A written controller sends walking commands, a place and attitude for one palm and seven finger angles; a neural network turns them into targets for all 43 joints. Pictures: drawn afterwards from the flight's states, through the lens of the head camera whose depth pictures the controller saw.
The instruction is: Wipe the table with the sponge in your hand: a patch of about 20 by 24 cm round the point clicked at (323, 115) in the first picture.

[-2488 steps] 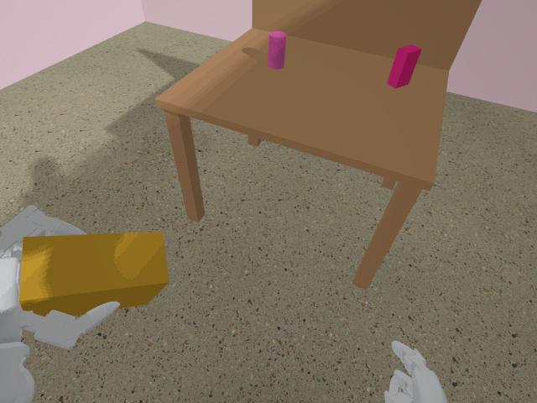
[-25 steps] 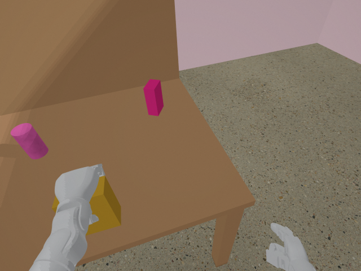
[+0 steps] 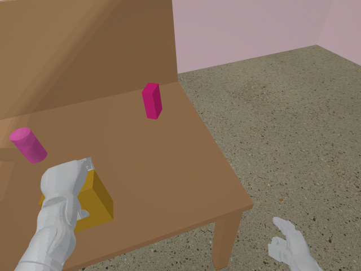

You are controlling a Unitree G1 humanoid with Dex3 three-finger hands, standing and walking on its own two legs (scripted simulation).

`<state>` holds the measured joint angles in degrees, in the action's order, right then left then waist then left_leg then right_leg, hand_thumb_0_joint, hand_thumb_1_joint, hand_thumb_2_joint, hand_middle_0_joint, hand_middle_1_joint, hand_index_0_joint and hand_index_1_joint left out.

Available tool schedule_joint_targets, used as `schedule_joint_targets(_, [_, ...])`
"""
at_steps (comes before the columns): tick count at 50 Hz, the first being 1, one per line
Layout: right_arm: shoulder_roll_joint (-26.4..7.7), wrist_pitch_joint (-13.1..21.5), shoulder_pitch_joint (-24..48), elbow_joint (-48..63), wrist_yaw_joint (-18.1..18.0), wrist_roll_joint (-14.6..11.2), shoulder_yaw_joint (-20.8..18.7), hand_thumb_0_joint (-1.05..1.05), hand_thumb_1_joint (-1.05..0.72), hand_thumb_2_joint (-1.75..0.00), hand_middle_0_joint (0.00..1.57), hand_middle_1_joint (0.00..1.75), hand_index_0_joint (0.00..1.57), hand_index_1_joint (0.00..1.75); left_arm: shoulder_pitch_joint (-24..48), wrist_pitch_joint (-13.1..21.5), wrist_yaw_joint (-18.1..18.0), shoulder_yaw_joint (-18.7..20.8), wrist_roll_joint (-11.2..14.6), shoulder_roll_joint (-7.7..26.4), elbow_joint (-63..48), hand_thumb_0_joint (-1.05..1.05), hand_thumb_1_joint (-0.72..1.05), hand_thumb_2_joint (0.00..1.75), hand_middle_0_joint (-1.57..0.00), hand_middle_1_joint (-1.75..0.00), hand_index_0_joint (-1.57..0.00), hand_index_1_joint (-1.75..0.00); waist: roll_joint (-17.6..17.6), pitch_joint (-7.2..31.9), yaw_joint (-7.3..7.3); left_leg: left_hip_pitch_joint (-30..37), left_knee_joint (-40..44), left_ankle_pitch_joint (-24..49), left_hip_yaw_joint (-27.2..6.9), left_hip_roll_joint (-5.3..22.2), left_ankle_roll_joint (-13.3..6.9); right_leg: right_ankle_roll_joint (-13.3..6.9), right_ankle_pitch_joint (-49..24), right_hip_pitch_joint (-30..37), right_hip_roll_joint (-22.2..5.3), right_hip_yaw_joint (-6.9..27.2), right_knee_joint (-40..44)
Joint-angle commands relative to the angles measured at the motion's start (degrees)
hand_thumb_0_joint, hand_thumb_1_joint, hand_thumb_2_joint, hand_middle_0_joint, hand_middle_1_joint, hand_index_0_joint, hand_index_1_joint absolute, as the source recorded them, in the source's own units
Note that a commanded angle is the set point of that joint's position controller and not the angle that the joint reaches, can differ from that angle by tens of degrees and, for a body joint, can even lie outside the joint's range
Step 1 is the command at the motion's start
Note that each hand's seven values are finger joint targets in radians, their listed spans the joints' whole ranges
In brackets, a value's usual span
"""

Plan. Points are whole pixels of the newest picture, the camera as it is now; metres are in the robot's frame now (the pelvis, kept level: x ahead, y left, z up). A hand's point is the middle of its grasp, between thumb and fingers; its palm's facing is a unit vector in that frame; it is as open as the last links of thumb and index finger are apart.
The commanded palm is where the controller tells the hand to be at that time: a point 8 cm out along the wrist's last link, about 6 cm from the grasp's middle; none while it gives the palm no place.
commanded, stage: lift the sponge slowly off the table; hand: left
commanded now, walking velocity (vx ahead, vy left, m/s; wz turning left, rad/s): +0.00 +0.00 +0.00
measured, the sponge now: (84, 207) +0.25 +0.28 -0.01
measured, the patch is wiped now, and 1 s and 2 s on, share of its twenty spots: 1.00 1.00 1.00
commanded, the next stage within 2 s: bring the sponge back beside the body in 0.36 s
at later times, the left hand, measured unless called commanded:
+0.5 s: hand (73, 187) +0.25 +0.29 +0.07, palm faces -0.03 -0.13 -0.99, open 10.2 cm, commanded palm +0.23 +0.29 +0.14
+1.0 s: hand (59, 196) +0.22 +0.29 +0.08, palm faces +0.02 -0.14 -0.99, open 10.2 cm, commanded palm +0.19 +0.30 +0.16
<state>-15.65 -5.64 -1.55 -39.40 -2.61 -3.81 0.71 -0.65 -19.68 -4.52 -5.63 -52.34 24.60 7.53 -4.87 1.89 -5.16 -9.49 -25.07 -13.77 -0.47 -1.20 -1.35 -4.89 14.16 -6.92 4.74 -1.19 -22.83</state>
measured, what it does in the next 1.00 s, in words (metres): stands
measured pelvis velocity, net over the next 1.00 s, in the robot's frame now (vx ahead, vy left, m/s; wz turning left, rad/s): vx -0.01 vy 0.02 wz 0.00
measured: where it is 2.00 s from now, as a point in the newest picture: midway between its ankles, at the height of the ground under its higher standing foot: outside the picture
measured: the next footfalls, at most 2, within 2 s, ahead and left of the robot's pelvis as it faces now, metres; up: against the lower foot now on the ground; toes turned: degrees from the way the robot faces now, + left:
none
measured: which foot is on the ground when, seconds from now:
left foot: down 0.00-1.00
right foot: down 0.00-1.00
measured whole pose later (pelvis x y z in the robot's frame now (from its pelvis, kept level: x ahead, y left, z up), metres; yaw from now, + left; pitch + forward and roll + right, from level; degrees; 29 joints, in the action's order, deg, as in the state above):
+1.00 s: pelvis -0.01 +0.02 +0.00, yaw +0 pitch -4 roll +0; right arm -15.0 -5.8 0.6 -38.8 -2.0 -3.3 2.4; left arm -6.2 -21.3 -0.1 -5.0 -50.8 26.7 -5.7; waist -5.9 0.4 -6.4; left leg -6.6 -22.9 -12.0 -0.1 -2.2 -2.6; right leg -3.6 12.4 -4.0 3.7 -0.7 -20.6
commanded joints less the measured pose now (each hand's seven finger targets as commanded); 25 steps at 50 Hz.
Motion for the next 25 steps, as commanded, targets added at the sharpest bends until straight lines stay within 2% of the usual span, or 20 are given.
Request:
schedule_joint_targets(1, [-5.0, 3.2, 13.2, 9.7, -0.1, 0.0, -1.7, 0.0, -0.9, -0.9, 0.2, 0.3, 0.2, 0.3, 18.5, 0.0, -1.6, 6.5, -2.2, 12.2, -13.7, 0.0, 0.1, 1.3, -1.2, -1.6, -1.2, -1.6, 1.6, 11.0, -0.04, 4.8, 1.3, 15.4, -3.2, -1.0, -2.7, 0.2, -17.7, 2.2, -3.4, 7.2, 3.8])
schedule_joint_targets(2, [-5.0, 3.3, 13.7, 10.2, -0.1, 0.1, -1.5, 0.0, -0.9, -0.9, 0.2, 0.3, 0.2, 0.3, 18.5, -0.1, -1.4, 6.5, -2.1, 12.3, -15.7, 0.0, 0.1, 1.3, -1.2, -1.6, -1.2, -1.6, 0.3, 11.7, -0.16, 5.7, 1.6, 15.7, -3.5, -1.0, -2.7, 0.0, -17.4, 2.6, -3.1, 7.9, 3.9])
schedule_joint_targets(3, [-4.8, 3.3, 13.2, 10.3, -0.1, 0.1, -1.7, 0.0, -0.9, -0.9, 0.2, 0.3, 0.2, 0.3, 17.5, 0.0, -1.3, 5.8, -1.7, 11.4, -16.1, 0.0, 0.1, 1.3, -1.2, -1.6, -1.2, -1.6, 0.5, 11.8, -0.01, 5.1, 1.8, 15.7, -3.2, -0.8, -2.8, 0.2, -17.4, 3.2, -3.2, 6.7, 3.4])
schedule_joint_targets(6, [-5.1, 2.8, 13.9, 9.7, 0.1, 0.3, -1.4, 0.0, -0.9, -0.9, 0.2, 0.3, 0.2, 0.3, 17.0, -0.9, -1.1, 7.4, -2.4, 13.3, -15.4, 0.0, 0.1, 1.3, -1.2, -1.6, -1.2, -1.6, 2.0, 11.8, -0.51, 5.2, 1.6, 17.3, -3.3, -1.0, -2.6, 0.1, -20.7, 4.0, -3.5, 7.4, 3.5])
schedule_joint_targets(7, [-5.3, 2.5, 14.2, 9.8, 0.1, 0.3, -1.1, 0.0, -0.9, -0.9, 0.2, 0.3, 0.2, 0.3, 17.2, -1.6, -1.0, 8.6, -2.4, 14.5, -15.4, 0.0, 0.1, 1.3, -1.2, -1.6, -1.2, -1.6, 2.2, 11.3, -0.68, 4.9, 2.4, 16.5, -3.6, -0.9, -2.4, 0.0, -19.1, 4.2, -3.2, 8.0, 3.8])
schedule_joint_targets(8, [-5.1, 2.3, 14.1, 10.0, 0.1, 0.2, -1.1, 0.0, -0.9, -0.9, 0.2, 0.3, 0.2, 0.3, 17.9, -1.9, -0.8, 7.2, -2.2, 13.1, -15.5, 0.0, 0.1, 1.3, -1.2, -1.6, -1.2, -1.6, 3.2, 11.1, -0.14, 4.2, 2.5, 15.9, -3.1, -0.7, -2.6, 0.3, -18.4, 4.3, -3.4, 7.0, 3.6])
schedule_joint_targets(9, [-5.1, 2.3, 14.6, 9.7, 0.1, 0.1, -0.9, 0.0, -0.9, -0.9, 0.2, 0.3, 0.2, 0.3, 17.6, -2.4, -0.7, 8.5, -2.3, 14.4, -14.0, 0.0, 0.1, 1.3, -1.2, -1.6, -1.2, -1.6, 3.5, 10.4, -0.67, 4.0, 2.6, 15.6, -3.4, -0.8, -2.5, 0.2, -18.0, 4.2, -3.5, 7.4, 3.9])
schedule_joint_targets(10, [-5.3, 2.0, 14.8, 9.7, 0.0, 0.0, -0.8, 0.0, -0.9, -0.9, 0.2, 0.3, 0.2, 0.3, 18.9, -2.6, -0.5, 7.8, -2.4, 14.2, -14.5, 0.0, 0.1, 1.3, -1.2, -1.6, -1.2, -1.6, 2.4, 10.5, -0.31, 4.0, 2.8, 15.5, -3.2, -0.8, -2.5, 0.2, -17.8, 4.2, -3.6, 7.3, 4.0])
schedule_joint_targets(11, [-5.2, 1.9, 15.3, 9.7, -0.1, 0.0, -0.8, 0.0, -0.9, -0.9, 0.2, 0.3, 0.2, 0.3, 19.3, -3.0, -0.3, 7.9, -2.4, 14.4, -14.5, 0.0, 0.1, 1.3, -1.2, -1.6, -1.2, -1.6, 2.6, 10.8, -0.63, 4.4, 2.7, 15.4, -3.3, -0.9, -2.5, 0.3, -17.5, 4.4, -3.7, 7.5, 4.2])
schedule_joint_targets(12, [-5.3, 1.9, 15.7, 9.9, -0.1, 0.0, -0.6, 0.0, -0.9, -0.9, 0.2, 0.3, 0.2, 0.3, 19.9, -3.4, -0.1, 8.9, -2.5, 15.7, -15.1, 0.0, 0.1, 1.3, -1.2, -1.6, -1.2, -1.6, 1.1, 10.6, -0.69, 4.9, 3.2, 15.1, -3.6, -0.8, -2.4, 0.0, -16.2, 4.1, -3.4, 8.1, 4.5])
schedule_joint_targets(15, [-5.2, 1.8, 15.1, 9.8, -0.2, 0.0, -0.5, 0.0, -0.9, -0.9, 0.2, 0.3, 0.2, 0.3, 18.4, -3.6, 1.0, 7.4, -2.1, 14.0, -13.1, 0.0, 0.1, 1.3, -1.2, -1.6, -1.2, -1.6, 2.1, 9.7, -0.38, 4.2, 3.0, 14.6, -3.4, -0.9, -2.5, 0.2, -15.8, 3.9, -3.6, 7.3, 4.7])
schedule_joint_targets(17, [-5.2, 1.9, 15.2, 10.0, 0.0, 0.0, -0.5, 0.0, -0.9, -0.9, 0.2, 0.3, 0.2, 0.3, 18.6, -3.3, 1.7, 7.4, -2.0, 14.0, -14.4, 0.0, 0.1, 1.3, -1.2, -1.6, -1.2, -1.6, 2.0, 10.6, -0.23, 4.8, 3.1, 14.6, -3.6, -0.9, -2.5, 0.1, -15.6, 3.9, -3.3, 7.9, 4.7])
schedule_joint_targets(18, [-5.1, 1.9, 14.9, 10.5, 0.0, 0.0, -0.6, 0.0, -0.9, -0.9, 0.2, 0.3, 0.2, 0.3, 17.3, -3.0, 2.1, 6.2, -1.4, 12.4, -14.9, 0.0, 0.1, 1.3, -1.2, -1.6, -1.2, -1.6, 1.7, 10.6, -0.18, 4.7, 2.9, 14.7, -3.4, -0.7, -2.7, 0.2, -16.0, 3.9, -3.5, 7.0, 4.5])
schedule_joint_targets(19, [-5.2, 2.0, 14.8, 10.0, 0.1, 0.0, -0.6, 0.0, -0.9, -0.9, 0.2, 0.3, 0.2, 0.3, 17.6, -2.5, 2.2, 7.3, -1.6, 13.8, -14.9, 0.0, 0.1, 1.3, -1.2, -1.6, -1.2, -1.6, 1.9, 10.6, -0.1, 4.8, 2.6, 15.2, -3.6, -0.8, -2.6, 0.1, -16.9, 3.8, -3.5, 7.4, 4.4])
schedule_joint_targets(20, [-5.2, 2.0, 14.5, 10.4, 0.1, 0.2, -0.7, 0.0, -0.9, -0.9, 0.2, 0.3, 0.2, 0.3, 16.4, -2.3, 2.4, 6.6, -1.5, 12.8, -15.3, 0.0, 0.1, 1.3, -1.2, -1.6, -1.2, -1.6, 2.0, 10.8, -0.23, 4.8, 2.5, 15.6, -3.4, -0.8, -2.7, 0.2, -17.7, 4.2, -3.6, 7.2, 4.3])
schedule_joint_targets(21, [-5.3, 2.0, 14.6, 10.2, 0.2, 0.2, -0.7, 0.0, -0.9, -0.9, 0.2, 0.3, 0.2, 0.3, 17.1, -1.8, 2.4, 7.2, -1.7, 13.6, -16.2, 0.0, 0.1, 1.3, -1.2, -1.6, -1.2, -1.6, 2.0, 11.5, -0.16, 5.1, 2.2, 16.0, -3.4, -0.9, -2.7, 0.2, -18.8, 4.3, -3.7, 7.6, 4.2])
schedule_joint_targets(22, [-5.3, 2.1, 14.6, 10.5, 0.2, 0.2, -0.7, 0.0, -0.9, -0.9, 0.2, 0.3, 0.2, 0.3, 17.5, -1.6, 2.4, 7.8, -1.9, 14.3, -17.1, 0.0, 0.1, 1.3, -1.2, -1.6, -1.2, -1.6, 1.6, 10.8, -0.18, 5.1, 2.8, 15.5, -4.0, -0.7, -2.5, 0.0, -16.9, 3.8, -3.3, 8.0, 4.3])
schedule_joint_targets(23, [-5.1, 2.3, 14.2, 10.8, 0.2, 0.2, -0.9, 0.0, -0.9, -0.9, 0.2, 0.3, 0.2, 0.3, 17.2, -1.0, 2.2, 6.5, -1.6, 12.6, -17.9, 0.0, 0.1, 1.3, -1.2, -1.6, -1.2, -1.6, 1.3, 11.4, -0.11, 5.1, 2.6, 15.4, -3.7, -0.6, -2.8, 0.1, -16.6, 3.8, -3.3, 7.0, 4.1])
schedule_joint_targets(24, [-5.1, 2.4, 14.2, 10.4, 0.2, 0.2, -0.8, 0.0, -0.9, -0.9, 0.2, 0.3, 0.2, 0.3, 16.5, -0.8, 1.9, 8.4, -1.8, 14.4, -17.1, 0.0, 0.1, 1.3, -1.2, -1.6, -1.2, -1.6, 1.4, 10.4, -0.5, 5.0, 2.7, 15.4, -4.0, -0.7, -2.6, 0.0, -16.4, 3.5, -3.4, 7.3, 4.4])
schedule_joint_targets(25, [-5.1, 2.4, 14.1, 10.4, 0.1, 0.3, -0.9, 0.0, -0.9, -0.9, 0.2, 0.3, 0.2, 0.3, 16.5, -0.5, 1.6, 8.1, -1.8, 14.2, -17.6, 0.0, 0.1, 1.3, -1.2, -1.6, -1.2, -1.6, 0.9, 10.8, -0.44, 5.0, 2.7, 15.2, -3.7, -0.6, -2.7, 0.1, -16.3, 3.8, -3.4, 7.2, 4.3])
